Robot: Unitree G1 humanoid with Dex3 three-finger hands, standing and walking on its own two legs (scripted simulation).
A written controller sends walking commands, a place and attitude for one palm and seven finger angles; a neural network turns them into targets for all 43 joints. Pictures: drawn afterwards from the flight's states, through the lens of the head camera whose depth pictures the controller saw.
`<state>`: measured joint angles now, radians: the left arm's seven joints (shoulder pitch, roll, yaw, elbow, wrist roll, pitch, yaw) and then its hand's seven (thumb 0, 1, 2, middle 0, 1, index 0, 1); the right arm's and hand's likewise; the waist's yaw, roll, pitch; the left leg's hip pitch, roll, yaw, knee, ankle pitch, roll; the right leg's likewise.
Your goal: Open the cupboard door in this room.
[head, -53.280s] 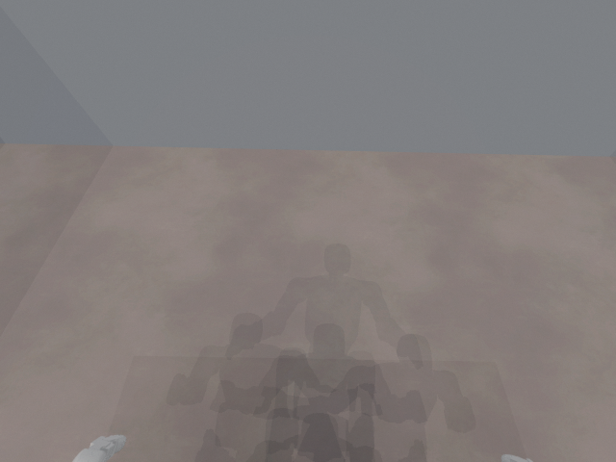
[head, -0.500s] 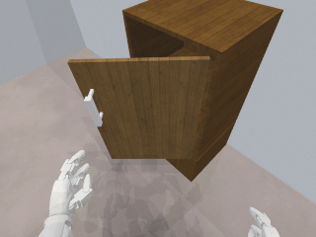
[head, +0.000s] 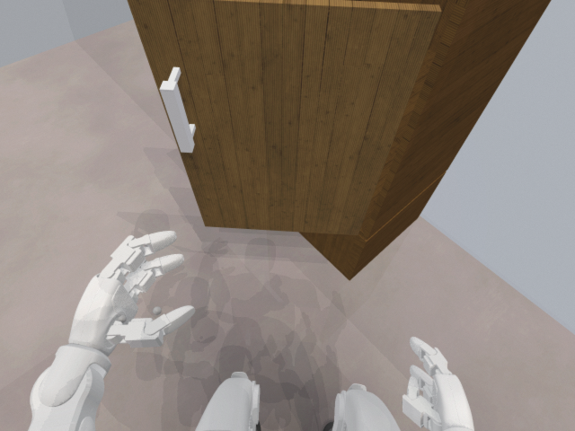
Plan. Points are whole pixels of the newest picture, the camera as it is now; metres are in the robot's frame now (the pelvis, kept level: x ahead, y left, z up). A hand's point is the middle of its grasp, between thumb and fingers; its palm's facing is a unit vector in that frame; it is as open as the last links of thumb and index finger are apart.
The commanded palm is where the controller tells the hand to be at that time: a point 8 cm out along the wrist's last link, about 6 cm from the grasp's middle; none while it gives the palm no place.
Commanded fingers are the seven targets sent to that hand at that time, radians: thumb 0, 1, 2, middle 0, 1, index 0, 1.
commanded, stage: raise the hand with hooked fingers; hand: left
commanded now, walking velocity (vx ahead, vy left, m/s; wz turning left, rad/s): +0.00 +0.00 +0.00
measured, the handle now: (181, 111) +0.59 +0.22 +0.06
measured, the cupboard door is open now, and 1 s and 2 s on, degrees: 45 45 45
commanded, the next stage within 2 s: move the hooked fingers beside the handle in 1.36 s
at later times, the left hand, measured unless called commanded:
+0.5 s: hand (94, 269) +0.29 +0.26 +0.08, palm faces +0.05 -1.00 -0.06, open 13.4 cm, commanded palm +0.27 +0.30 +0.07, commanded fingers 0.00 -0.50 0.30 -0.30 -1.20 -0.30 -1.20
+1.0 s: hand (88, 238) +0.32 +0.27 +0.09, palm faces -0.01 -1.00 -0.05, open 14.0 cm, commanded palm +0.30 +0.32 +0.08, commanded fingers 0.00 -0.50 0.30 -0.30 -1.20 -0.30 -1.20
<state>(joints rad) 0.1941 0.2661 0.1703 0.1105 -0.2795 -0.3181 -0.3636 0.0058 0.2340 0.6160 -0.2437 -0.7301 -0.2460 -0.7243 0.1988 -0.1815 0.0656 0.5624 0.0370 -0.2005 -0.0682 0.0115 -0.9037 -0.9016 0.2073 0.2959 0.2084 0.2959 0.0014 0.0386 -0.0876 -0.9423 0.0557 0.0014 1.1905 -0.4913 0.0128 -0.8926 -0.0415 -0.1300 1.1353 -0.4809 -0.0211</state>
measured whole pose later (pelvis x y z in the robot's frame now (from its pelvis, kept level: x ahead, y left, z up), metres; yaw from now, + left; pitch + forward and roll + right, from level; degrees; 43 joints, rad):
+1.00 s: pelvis +0.03 +0.00 +0.03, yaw -1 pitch +14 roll -2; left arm -0.01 0.42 0.45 0.42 -0.37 -0.31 -0.54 -0.01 -0.50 0.30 -0.30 -1.20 -0.30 -1.20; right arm 0.29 -0.29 0.03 0.57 0.03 -0.20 -0.07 0.01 -0.90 -0.90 0.21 0.30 0.21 0.30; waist -0.01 0.03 -0.09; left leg -0.79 0.05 0.03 1.02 -0.47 0.02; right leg -0.76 -0.03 -0.11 0.96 -0.45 -0.01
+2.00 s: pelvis +0.03 +0.01 +0.03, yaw -1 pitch +17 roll -2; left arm -0.30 0.46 0.49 0.70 -0.31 -0.35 -0.52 -0.01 -0.50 0.30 -0.30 -1.20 -0.30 -1.20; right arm 0.30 -0.29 0.03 0.59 0.03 -0.15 -0.07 0.01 -0.91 -0.90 0.21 0.30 0.21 0.30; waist -0.04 0.02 -0.09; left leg -0.87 0.06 0.04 1.05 -0.48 0.02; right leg -0.83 -0.03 -0.09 0.99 -0.45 0.00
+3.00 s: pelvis +0.02 +0.02 +0.00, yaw -3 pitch +24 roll -5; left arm -0.85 0.72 0.56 1.18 -0.14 -0.39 -0.52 -0.01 -0.50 0.30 -0.30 -1.20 -0.30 -1.20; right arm 0.35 -0.30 0.06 0.62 0.00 0.01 -0.04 0.00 -0.91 -0.90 0.21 0.30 0.21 0.30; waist -0.15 0.02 -0.09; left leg -1.09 0.08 0.02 1.16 -0.49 0.03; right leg -1.04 -0.01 -0.10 1.06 -0.44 0.00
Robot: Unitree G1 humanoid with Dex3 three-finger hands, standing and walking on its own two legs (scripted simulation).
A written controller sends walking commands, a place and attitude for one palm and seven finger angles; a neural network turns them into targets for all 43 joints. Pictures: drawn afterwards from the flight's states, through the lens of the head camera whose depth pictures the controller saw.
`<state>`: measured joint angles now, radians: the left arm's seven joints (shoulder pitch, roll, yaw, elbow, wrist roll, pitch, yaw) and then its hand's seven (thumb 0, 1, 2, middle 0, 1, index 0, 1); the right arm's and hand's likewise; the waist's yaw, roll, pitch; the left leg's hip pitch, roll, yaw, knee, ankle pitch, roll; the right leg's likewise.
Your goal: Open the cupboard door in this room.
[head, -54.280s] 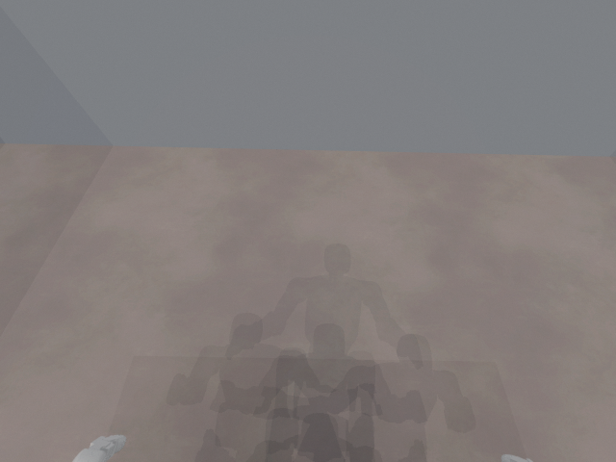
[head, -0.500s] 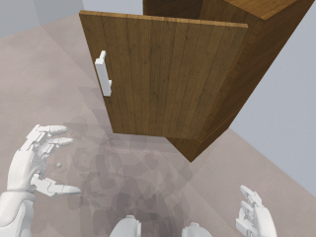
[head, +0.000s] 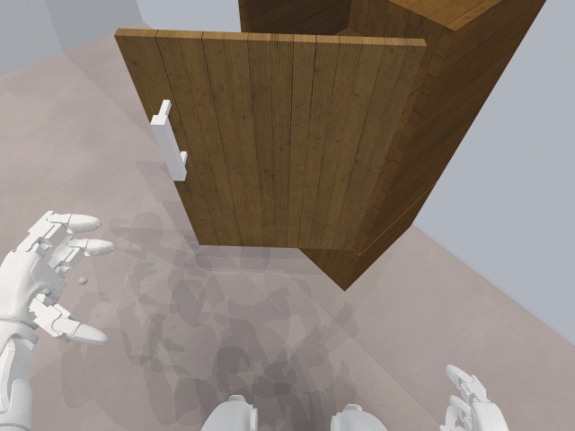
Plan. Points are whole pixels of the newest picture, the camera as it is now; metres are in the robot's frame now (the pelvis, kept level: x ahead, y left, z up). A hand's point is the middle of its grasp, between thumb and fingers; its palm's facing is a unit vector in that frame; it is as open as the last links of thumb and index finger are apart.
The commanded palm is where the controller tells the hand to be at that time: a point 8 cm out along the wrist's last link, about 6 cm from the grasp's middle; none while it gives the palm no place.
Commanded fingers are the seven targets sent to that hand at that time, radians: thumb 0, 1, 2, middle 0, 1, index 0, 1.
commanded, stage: raise the hand with hooked fingers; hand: left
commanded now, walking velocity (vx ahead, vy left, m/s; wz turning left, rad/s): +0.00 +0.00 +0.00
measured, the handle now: (172, 142) +0.55 +0.23 +0.03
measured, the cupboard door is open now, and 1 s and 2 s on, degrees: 45 45 45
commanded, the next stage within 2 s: move the hooked fingers beside the handle in 0.36 s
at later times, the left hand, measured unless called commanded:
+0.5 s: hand (87, 283) +0.28 +0.27 +0.05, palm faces +0.05 -1.00 -0.04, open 14.0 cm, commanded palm +0.27 +0.31 +0.05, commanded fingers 0.00 -0.50 0.30 -0.30 -1.20 -0.30 -1.20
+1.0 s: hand (101, 236) +0.36 +0.28 +0.04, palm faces +0.03 -1.00 -0.02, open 14.0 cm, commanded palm +0.33 +0.32 +0.05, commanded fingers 0.00 -0.50 0.30 -0.30 -1.20 -0.30 -1.20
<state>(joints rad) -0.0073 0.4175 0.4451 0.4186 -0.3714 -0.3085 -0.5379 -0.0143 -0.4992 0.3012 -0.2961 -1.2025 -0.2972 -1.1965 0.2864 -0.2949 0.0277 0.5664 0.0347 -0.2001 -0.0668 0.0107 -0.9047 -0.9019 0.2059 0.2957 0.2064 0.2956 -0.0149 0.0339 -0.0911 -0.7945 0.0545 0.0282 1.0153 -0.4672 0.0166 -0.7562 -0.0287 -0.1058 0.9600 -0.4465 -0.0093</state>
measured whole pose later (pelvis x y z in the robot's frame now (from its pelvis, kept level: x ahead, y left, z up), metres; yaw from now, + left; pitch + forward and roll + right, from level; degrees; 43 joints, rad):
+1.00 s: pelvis +0.00 +0.00 -0.01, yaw -1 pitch +17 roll -2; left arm -0.30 0.46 0.49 0.70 -0.31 -0.35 -0.52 -0.01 -0.50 0.30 -0.30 -1.20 -0.30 -1.20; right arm 0.30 -0.29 0.03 0.59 0.03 -0.15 -0.07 0.01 -0.91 -0.90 0.21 0.30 0.21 0.30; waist -0.04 0.02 -0.09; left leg -0.87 0.06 0.04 1.05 -0.48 0.02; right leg -0.83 -0.03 -0.09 0.99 -0.45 0.00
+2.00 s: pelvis -0.01 +0.01 -0.03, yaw -2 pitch +24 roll -5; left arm -0.85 0.72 0.56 1.18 -0.14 -0.39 -0.52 -0.01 -0.50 0.30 -0.30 -1.20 -0.30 -1.20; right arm 0.35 -0.30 0.06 0.62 0.00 0.01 -0.04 0.00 -0.91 -0.90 0.21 0.30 0.21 0.30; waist -0.15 0.02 -0.09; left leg -1.09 0.08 0.02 1.16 -0.49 0.03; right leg -1.04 -0.01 -0.10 1.06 -0.44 0.00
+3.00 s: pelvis +0.00 +0.02 -0.03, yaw -3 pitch +25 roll -5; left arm -0.85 0.75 0.55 1.19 -0.13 -0.35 -0.52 -0.01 -0.50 0.30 -0.30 -1.20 -0.30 -1.20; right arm 0.35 -0.29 0.07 0.59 0.00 0.06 -0.03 0.00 -0.91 -0.90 0.21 0.30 0.21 0.30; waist -0.16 0.02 -0.09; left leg -1.10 0.08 0.02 1.17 -0.51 0.04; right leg -1.04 0.00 -0.10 1.05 -0.45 0.01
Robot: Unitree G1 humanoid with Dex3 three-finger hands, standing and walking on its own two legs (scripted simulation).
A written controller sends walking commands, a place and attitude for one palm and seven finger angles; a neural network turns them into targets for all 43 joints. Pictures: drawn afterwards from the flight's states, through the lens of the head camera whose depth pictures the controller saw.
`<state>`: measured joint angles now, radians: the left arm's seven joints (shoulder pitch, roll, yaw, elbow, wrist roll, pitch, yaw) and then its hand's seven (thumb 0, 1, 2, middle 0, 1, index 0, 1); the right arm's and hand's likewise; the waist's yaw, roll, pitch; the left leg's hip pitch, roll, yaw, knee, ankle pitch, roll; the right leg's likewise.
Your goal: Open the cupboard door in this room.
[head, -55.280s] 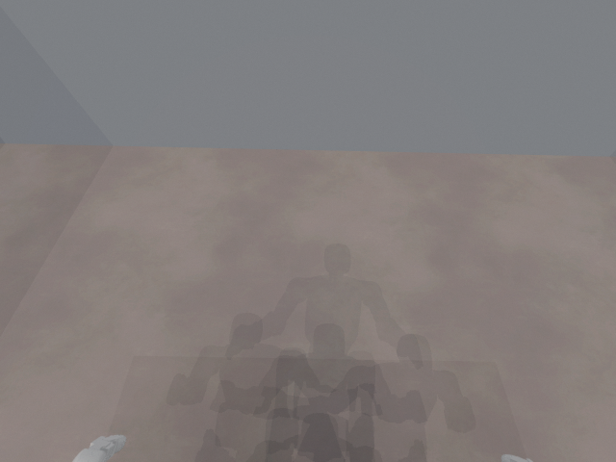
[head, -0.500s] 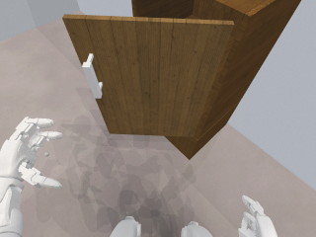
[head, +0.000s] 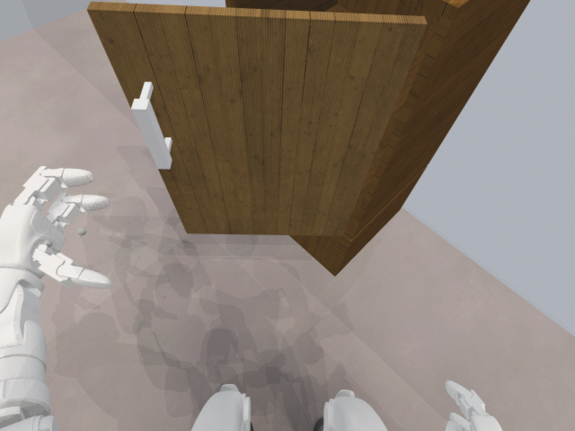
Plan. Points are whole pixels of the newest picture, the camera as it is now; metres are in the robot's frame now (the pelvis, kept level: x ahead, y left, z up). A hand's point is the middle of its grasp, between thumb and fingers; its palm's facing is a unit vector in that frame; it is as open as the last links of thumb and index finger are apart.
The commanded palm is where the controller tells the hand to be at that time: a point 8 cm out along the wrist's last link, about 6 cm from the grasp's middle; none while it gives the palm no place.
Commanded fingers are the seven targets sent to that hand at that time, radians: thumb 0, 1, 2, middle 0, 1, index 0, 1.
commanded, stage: move the hooked fingers beside the handle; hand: left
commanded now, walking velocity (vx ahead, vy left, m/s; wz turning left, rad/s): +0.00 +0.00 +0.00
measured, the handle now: (156, 127) +0.55 +0.23 +0.04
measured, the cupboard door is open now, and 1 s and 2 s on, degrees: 45 45 45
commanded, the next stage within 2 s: slide the fingers in behind the handle in 1.86 s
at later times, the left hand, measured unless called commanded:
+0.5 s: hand (95, 190) +0.42 +0.28 +0.05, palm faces +0.03 -1.00 -0.02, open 14.0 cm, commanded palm +0.40 +0.33 +0.05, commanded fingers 0.00 -0.50 0.30 -0.30 -1.20 -0.30 -1.20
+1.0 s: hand (105, 155) +0.48 +0.29 +0.05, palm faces +0.01 -1.00 -0.02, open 14.0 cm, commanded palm +0.47 +0.32 +0.04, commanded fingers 0.00 -0.50 0.30 -0.30 -1.20 -0.30 -1.20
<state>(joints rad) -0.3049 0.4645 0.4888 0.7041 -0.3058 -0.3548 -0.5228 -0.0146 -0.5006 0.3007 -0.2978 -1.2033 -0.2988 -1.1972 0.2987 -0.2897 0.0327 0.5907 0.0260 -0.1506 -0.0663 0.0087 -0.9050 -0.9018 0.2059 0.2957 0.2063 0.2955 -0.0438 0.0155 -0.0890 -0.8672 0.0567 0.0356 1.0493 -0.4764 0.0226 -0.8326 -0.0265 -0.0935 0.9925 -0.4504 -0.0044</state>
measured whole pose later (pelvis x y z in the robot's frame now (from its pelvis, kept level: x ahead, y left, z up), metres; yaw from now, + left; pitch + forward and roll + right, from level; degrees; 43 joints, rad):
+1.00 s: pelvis -0.01 +0.01 -0.02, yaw -2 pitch +24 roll -5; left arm -0.85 0.72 0.56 1.18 -0.14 -0.39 -0.52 -0.01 -0.50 0.30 -0.30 -1.20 -0.30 -1.20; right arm 0.35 -0.30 0.06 0.62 0.00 0.01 -0.04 0.00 -0.91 -0.90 0.21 0.30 0.21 0.30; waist -0.15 0.02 -0.09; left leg -1.09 0.08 0.02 1.16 -0.49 0.03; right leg -1.04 -0.01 -0.10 1.06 -0.44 0.00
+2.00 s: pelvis +0.00 +0.01 -0.02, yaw -2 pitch +25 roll -5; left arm -0.85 0.75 0.55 1.19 -0.13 -0.35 -0.52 -0.01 -0.50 0.30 -0.30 -1.20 -0.30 -1.20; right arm 0.35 -0.29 0.07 0.59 0.00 0.06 -0.03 0.00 -0.91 -0.90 0.21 0.30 0.21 0.30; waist -0.16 0.02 -0.09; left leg -1.10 0.08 0.02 1.17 -0.51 0.04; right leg -1.04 0.00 -0.10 1.05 -0.45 0.01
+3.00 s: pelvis +0.00 +0.00 -0.02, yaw -2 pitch +24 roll -4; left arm -0.81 0.53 0.46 1.09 -0.13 -0.41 -0.33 -0.01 -0.50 0.30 -0.30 -1.20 -0.30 -1.20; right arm 0.34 -0.27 0.04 0.62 -0.01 0.05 -0.01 0.00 -0.91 -0.90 0.20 0.30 0.21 0.30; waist -0.15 0.03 -0.11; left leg -1.05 0.08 0.03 1.14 -0.51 0.02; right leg -1.01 0.00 -0.09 1.05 -0.46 0.00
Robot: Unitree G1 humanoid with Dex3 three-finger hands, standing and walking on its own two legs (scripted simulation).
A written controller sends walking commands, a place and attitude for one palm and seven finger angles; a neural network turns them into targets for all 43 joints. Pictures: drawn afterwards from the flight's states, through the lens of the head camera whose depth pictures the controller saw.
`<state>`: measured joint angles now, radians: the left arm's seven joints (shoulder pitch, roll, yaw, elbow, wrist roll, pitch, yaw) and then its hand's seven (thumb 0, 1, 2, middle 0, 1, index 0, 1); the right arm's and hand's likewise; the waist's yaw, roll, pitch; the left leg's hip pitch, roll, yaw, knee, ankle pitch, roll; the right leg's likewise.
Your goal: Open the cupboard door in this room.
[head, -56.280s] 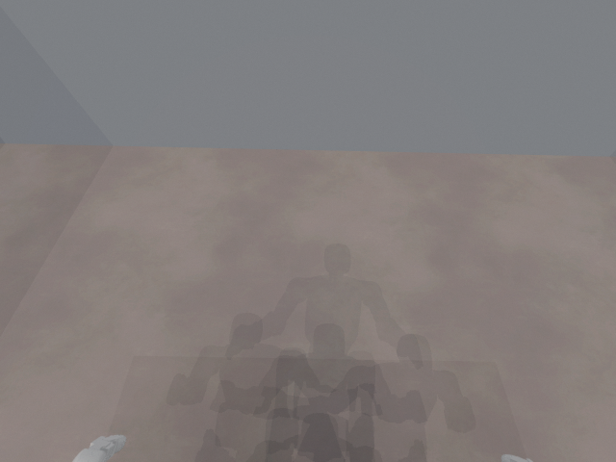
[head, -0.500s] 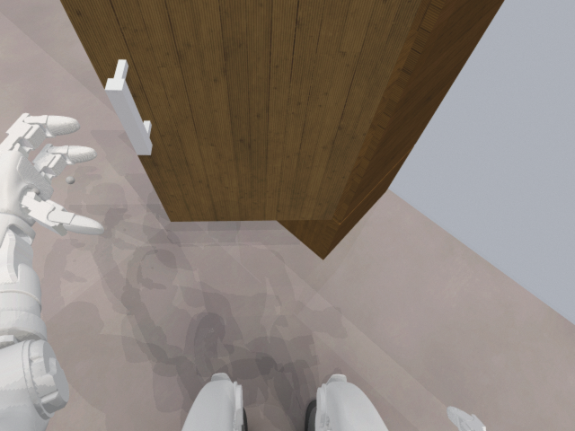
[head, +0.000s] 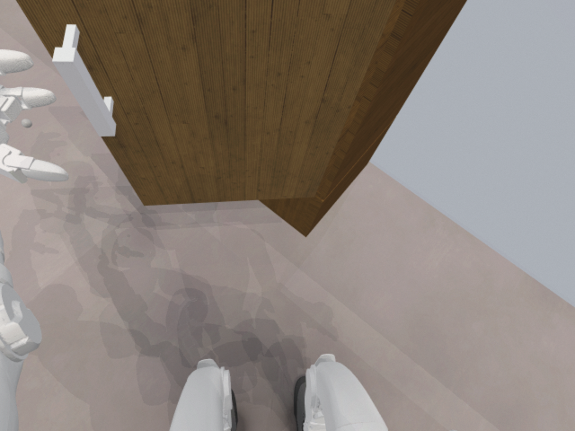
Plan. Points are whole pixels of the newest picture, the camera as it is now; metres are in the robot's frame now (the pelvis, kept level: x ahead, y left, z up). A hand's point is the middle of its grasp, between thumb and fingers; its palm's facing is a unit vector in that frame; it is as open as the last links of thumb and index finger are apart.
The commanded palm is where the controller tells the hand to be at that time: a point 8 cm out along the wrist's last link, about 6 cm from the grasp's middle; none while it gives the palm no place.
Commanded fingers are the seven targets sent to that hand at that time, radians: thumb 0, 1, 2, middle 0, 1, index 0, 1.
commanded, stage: move the hooked fingers beside the handle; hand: left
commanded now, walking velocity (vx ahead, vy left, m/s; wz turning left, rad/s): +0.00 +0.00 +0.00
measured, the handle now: (90, 85) +0.55 +0.24 +0.06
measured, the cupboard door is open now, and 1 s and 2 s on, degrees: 45 45 45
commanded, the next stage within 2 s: slide the fingers in behind the handle in 0.86 s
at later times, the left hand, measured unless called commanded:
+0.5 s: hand (22, 118) +0.49 +0.30 +0.07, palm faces +0.07 -1.00 -0.04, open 14.0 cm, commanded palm +0.47 +0.33 +0.06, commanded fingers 0.00 -0.50 0.30 -0.30 -1.20 -0.30 -1.20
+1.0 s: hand (29, 123) +0.49 +0.30 +0.06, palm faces +0.03 -1.00 -0.02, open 14.0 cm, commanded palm +0.48 +0.32 +0.06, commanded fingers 0.00 -0.50 0.30 -0.30 -1.20 -0.30 -1.20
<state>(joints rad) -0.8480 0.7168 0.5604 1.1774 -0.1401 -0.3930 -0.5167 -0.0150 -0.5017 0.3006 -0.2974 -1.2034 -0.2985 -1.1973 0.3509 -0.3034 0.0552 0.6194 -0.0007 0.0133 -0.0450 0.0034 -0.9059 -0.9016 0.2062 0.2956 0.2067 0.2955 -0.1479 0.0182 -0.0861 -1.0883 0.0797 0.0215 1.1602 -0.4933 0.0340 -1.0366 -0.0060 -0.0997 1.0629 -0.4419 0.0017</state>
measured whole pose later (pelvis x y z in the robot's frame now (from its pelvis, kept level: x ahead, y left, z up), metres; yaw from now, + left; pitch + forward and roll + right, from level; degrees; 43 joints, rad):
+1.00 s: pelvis +0.01 +0.00 +0.00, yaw -1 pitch +25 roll -5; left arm -0.85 0.75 0.55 1.19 -0.13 -0.35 -0.52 -0.01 -0.50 0.30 -0.30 -1.20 -0.30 -1.20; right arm 0.35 -0.29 0.07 0.59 0.00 0.06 -0.03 0.00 -0.91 -0.90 0.21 0.30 0.21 0.30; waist -0.16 0.02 -0.09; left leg -1.10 0.08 0.02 1.17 -0.51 0.04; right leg -1.04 0.00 -0.10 1.05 -0.45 0.01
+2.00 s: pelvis +0.01 -0.01 +0.00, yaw +0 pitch +24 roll -4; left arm -0.81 0.53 0.46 1.09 -0.13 -0.41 -0.33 -0.01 -0.50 0.30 -0.30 -1.20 -0.30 -1.20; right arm 0.34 -0.27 0.04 0.62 -0.01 0.05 -0.01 0.00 -0.91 -0.90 0.20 0.30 0.21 0.30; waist -0.15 0.03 -0.11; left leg -1.05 0.08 0.03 1.14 -0.51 0.02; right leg -1.01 0.00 -0.09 1.05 -0.46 0.00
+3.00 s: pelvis +0.01 +0.00 +0.00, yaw +0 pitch +25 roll -4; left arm -0.84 0.52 0.45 1.13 -0.11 -0.42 -0.29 -0.01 -0.01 0.51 -0.33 -1.26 -0.33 -1.25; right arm 0.35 -0.27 0.04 0.63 -0.01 0.04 -0.01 0.00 -0.91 -0.90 0.20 0.30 0.21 0.30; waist -0.16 0.03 -0.11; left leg -1.08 0.07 0.03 1.15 -0.51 0.03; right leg -1.04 0.00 -0.08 1.07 -0.46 0.00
